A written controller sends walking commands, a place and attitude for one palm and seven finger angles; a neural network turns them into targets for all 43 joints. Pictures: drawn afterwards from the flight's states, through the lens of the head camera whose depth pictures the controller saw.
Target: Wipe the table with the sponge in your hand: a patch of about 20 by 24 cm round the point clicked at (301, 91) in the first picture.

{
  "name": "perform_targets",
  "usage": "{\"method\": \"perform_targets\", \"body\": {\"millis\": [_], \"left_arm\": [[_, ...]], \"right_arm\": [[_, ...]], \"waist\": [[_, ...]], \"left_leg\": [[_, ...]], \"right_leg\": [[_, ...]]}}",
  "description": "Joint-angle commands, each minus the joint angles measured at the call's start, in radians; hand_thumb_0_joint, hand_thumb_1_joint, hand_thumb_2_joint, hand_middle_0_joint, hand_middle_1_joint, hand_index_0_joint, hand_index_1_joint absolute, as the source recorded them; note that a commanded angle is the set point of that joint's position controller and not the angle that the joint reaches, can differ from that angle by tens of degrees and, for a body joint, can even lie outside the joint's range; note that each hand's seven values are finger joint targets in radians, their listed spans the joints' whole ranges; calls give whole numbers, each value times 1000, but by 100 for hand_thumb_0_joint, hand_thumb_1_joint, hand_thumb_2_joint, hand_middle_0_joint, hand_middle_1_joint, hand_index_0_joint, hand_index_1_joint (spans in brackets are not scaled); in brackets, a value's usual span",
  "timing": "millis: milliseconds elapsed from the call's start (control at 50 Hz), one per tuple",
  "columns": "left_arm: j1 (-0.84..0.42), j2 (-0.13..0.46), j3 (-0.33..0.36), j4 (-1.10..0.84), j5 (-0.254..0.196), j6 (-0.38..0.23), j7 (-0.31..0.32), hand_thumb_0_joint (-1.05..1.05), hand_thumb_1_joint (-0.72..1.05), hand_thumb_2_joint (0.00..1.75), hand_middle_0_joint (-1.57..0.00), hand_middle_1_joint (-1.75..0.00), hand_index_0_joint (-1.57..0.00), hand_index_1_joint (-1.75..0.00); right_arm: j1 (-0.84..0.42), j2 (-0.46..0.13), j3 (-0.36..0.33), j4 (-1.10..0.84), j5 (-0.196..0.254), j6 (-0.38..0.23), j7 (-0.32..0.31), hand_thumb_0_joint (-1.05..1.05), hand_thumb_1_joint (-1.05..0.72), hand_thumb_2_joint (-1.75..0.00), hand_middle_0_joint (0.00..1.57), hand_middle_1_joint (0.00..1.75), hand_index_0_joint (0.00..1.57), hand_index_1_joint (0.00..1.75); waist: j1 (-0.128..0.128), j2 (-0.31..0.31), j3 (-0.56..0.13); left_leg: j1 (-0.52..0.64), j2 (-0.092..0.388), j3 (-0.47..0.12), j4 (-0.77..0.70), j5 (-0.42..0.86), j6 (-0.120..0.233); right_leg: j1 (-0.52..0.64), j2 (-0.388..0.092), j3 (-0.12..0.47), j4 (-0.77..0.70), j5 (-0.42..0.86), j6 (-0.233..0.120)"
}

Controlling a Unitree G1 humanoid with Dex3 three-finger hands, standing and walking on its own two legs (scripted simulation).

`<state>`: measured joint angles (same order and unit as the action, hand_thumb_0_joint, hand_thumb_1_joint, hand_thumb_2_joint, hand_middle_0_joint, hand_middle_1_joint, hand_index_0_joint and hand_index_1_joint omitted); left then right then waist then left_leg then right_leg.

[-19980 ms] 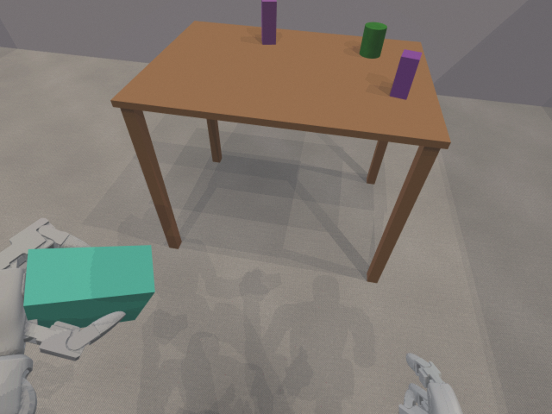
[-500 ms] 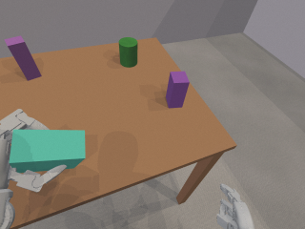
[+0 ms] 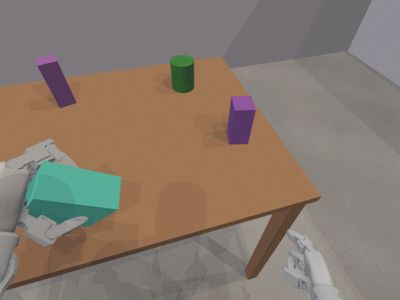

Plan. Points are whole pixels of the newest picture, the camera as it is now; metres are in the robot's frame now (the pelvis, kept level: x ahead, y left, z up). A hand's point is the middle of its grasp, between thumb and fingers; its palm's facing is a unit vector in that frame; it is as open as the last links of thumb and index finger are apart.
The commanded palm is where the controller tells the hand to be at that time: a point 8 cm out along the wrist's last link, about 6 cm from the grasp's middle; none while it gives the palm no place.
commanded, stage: turn the palm down, sponge in hand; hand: left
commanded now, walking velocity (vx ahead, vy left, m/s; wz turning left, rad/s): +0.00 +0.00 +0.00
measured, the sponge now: (80, 200) +0.22 +0.23 +0.14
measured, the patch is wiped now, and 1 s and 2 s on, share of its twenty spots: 0.00 0.00 0.00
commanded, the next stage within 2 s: move the sponge above the wiping area in 1.82 s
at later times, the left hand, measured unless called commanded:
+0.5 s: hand (60, 187) +0.22 +0.24 +0.18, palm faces +0.28 -0.44 -0.85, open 9.7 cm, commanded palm +0.19 +0.26 +0.21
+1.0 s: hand (43, 190) +0.22 +0.27 +0.16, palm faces +0.18 -0.23 -0.96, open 9.7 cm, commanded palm +0.19 +0.27 +0.23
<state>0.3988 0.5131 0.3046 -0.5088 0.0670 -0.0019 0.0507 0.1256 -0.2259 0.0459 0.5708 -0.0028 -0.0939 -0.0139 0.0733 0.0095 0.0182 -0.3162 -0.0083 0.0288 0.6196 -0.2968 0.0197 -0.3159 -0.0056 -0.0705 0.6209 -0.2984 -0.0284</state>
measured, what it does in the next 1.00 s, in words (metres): stands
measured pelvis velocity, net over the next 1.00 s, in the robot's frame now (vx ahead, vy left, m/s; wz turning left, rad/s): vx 0.00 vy -0.02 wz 0.00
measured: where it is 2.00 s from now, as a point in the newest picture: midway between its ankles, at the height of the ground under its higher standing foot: outside the picture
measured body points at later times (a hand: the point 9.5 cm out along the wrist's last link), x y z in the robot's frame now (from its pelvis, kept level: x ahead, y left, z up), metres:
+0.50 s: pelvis +0.01 -0.05 -0.01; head +0.01 -0.09 +0.44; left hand +0.20 +0.26 +0.22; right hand +0.21 -0.29 -0.10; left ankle +0.02 +0.10 -0.73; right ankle +0.02 -0.10 -0.73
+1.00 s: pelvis +0.00 -0.02 +0.00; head -0.01 -0.06 +0.45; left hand +0.20 +0.28 +0.21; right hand +0.24 -0.21 -0.07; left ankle +0.02 +0.11 -0.73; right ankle +0.02 -0.10 -0.73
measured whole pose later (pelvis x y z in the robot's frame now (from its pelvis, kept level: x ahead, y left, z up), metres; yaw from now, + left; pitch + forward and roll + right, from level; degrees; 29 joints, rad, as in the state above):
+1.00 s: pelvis +0.00 -0.02 +0.00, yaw +0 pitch -3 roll +0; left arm 0.22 0.64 0.13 -0.37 0.56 0.33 -0.04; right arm 0.08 -0.27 0.08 0.58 0.07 -0.02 -0.10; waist 0.11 0.11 -0.01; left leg -0.26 0.01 0.01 0.59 -0.28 0.00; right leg -0.26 0.01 -0.08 0.60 -0.29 -0.05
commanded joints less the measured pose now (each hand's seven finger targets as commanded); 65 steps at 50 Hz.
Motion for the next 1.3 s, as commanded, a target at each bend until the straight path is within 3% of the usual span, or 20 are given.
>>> {"method": "perform_targets", "body": {"millis": [0, 20, 80, 160, 200, 220, 300, 320, 400, 420, 460, 500, 640, 700, 720, 860, 920, 1040, 1100, 1280], "left_arm": [[-281, 263, 231, -112, 49, -37, 101, 0, 10, 130, -120, -160, -120, -160], [-305, 218, 164, -106, 60, -13, 83, 0, 10, 130, -120, -160, -120, -160], [-315, 248, 111, -67, 86, 66, 10, 0, 10, 130, -120, -160, -120, -160], [-314, 301, 123, -68, 116, 68, -55, 0, 10, 130, -120, -160, -120, -160], [-277, 377, 215, -97, 116, 39, -53, 0, 10, 130, -120, -160, -120, -160], [-275, 345, 197, -100, 113, 24, -50, 0, 10, 130, -120, -160, -120, -160], [-169, 429, 326, -74, 110, 4, -5, 0, 10, 130, -120, -160, -120, -160], [-184, 368, 267, -76, 114, 13, 2, 0, 10, 130, -120, -160, -120, -160], [-118, 405, 278, -43, 148, 78, 18, 0, 10, 130, -120, -160, -120, -160], [-133, 368, 227, -30, 150, 94, 9, 0, 10, 130, -120, -160, -120, -160], [-141, 398, 221, -18, 169, 112, -11, 0, 10, 130, -120, -160, -120, -160], [-192, 421, 213, -35, 200, 117, -19, 0, 10, 130, -120, -160, -120, -160], [-237, 431, 179, -117, 317, 79, 22, 0, 10, 130, -120, -160, -120, -160], [-227, 453, 202, -68, 353, 139, 49, 0, 10, 130, -120, -160, -120, -160], [-256, 406, 152, -68, 359, 158, 50, 0, 10, 130, -120, -160, -120, -160], [-341, 388, 30, -43, 476, 297, -12, 0, 10, 130, -120, -160, -120, -160], [-369, 356, -22, -54, 515, 314, -51, 0, 10, 130, -120, -160, -120, -160], [-418, 388, -1, -93, 614, 296, -54, 0, 10, 130, -120, -160, -120, -160], [-461, 386, -1, -73, 653, 321, -41, 0, 10, 130, -120, -160, -120, -160], [-509, 333, -125, -27, 755, 379, -78, 0, 10, 130, -120, -160, -120, -160]], "right_arm": [[-107, -139, -59, -116, 8, -34, -31, 0, -90, -90, 20, 30, 20, 30], [-104, -130, -51, -128, 4, -30, -37, 0, -90, -90, 20, 30, 20, 30], [-111, -145, -45, -141, 15, -10, -67, 0, -90, -90, 20, 30, 20, 30], [-114, -140, -41, -158, 26, -14, -87, 0, -90, -90, 20, 30, 20, 30], [-130, -130, -40, -165, 30, -26, -85, 0, -90, -90, 20, 30, 20, 30], [-115, -124, -42, -164, 25, -26, -84, 0, -90, -90, 20, 30, 20, 30], [-94, -134, -60, -155, 31, -26, -72, 0, -90, -90, 20, 30, 20, 30], [-83, -131, -61, -158, 30, -20, -68, 0, -90, -90, 20, 30, 20, 30], [-86, -153, -71, -166, 44, -2, -68, 0, -90, -90, 20, 30, 20, 30], [-66, -155, -71, -174, 43, 4, -74, 0, -90, -90, 20, 30, 20, 30], [-62, -166, -75, -178, 45, 9, -87, 0, -90, -90, 20, 30, 20, 30], [-110, -156, -67, -184, 57, 2, -90, 0, -90, -90, 20, 30, 20, 30], [-98, -147, -68, -179, 45, -20, -101, 0, -90, -90, 20, 30, 20, 30], [-147, -142, -56, -173, 52, -15, -99, 0, -90, -90, 20, 30, 20, 30], [-131, -144, -55, -175, 50, -8, -99, 0, -90, -90, 20, 30, 20, 30], [-210, -143, -20, -178, 61, 20, -99, 0, -90, -90, 20, 30, 20, 30], [-240, -136, -6, -179, 63, 18, -94, 0, -90, -90, 20, 30, 20, 30], [-261, -126, -2, -151, 52, 15, -82, 0, -90, -90, 20, 30, 20, 30], [-318, -122, 4, -141, 55, 19, -78, 0, -90, -90, 20, 30, 20, 30], [-341, -131, -2, -125, 55, 43, -67, 0, -90, -90, 20, 30, 20, 30]], "waist": [[-35, 140, -177], [-35, 137, -170], [-35, 97, -160], [-22, 23, -160], [3, 28, -171], [3, 26, -175], [31, 54, -201], [24, 63, -199], [25, 40, -185], [15, 1, -173], [11, -43, -178], [7, -9, -153], [17, 38, -217], [37, 92, -178], [27, 62, -176], [37, 54, -155], [38, 52, -150], [56, 83, -202], [69, 136, -167], [73, 119, -186]], "left_leg": [[73, 18, -53, -97, 37, -8], [67, 11, -48, -90, 58, -3], [70, 6, -34, -87, 76, 9], [68, 5, -29, -70, 86, 18], [69, 4, -28, -52, 105, 14], [52, 4, -28, -40, 113, 14], [11, 10, -24, 3, 163, 2], [-8, 14, -23, 14, 168, -1], [-42, 15, -29, 39, 159, -3], [-60, 21, -31, 42, 137, 0], [-76, 20, -39, 54, 115, 5], [-67, 14, -40, 63, 105, 4], [-3, 13, -45, 59, 137, 11], [0, 12, -47, 24, 127, 4], [-2, 20, -42, 16, 132, 5], [54, 18, -53, -91, 128, 11], [83, 18, -62, -120, 132, 13], [141, 19, -83, -163, 197, 9], [136, 13, -98, -196, 175, -1], [145, 15, -118, -254, 169, 5]], "right_leg": [[-45, 16, 10, -95, 26, 8], [-30, 5, 8, -106, 37, 8], [-7, -7, 30, -136, 39, 16], [13, -13, 55, -162, 26, 27], [30, -12, 78, -164, 32, 25], [37, -23, 78, -162, 44, 27], [79, -42, 130, -141, 135, 30], [83, -60, 138, -133, 162, 31], [82, -78, 188, -121, 209, 42], [78, -89, 184, -125, 192, 51], [74, -100, 206, -126, 184, 66], [47, -91, 227, -140, 119, 53], [29, -69, 193, -132, 94, 31], [32, -56, 194, -138, 69, 16], [42, -61, 170, -133, 92, 21], [62, -33, 101, -160, 59, 17], [77, -23, 87, -177, 57, 9], [130, -15, 83, -192, 103, -7], [143, -2, 109, -209, 80, -27], [188, -11, 103, -215, 92, -30]]}}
